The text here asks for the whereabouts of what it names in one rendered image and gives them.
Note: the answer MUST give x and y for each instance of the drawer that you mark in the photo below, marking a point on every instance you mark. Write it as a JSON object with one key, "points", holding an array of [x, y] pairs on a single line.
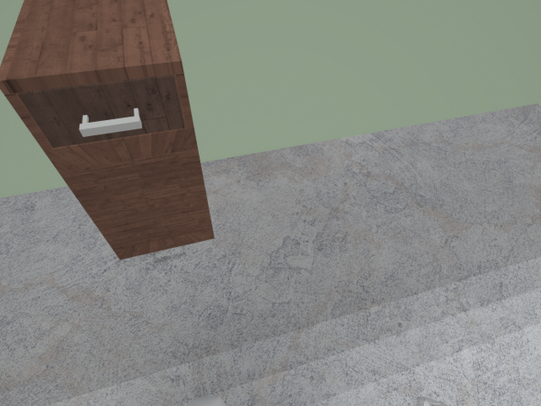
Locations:
{"points": [[59, 111]]}

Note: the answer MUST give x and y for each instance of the cabinet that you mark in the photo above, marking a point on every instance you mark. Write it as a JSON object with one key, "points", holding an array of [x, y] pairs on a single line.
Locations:
{"points": [[146, 192]]}

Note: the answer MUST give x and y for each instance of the handle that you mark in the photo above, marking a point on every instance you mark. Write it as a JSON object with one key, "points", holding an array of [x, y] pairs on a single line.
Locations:
{"points": [[110, 126]]}

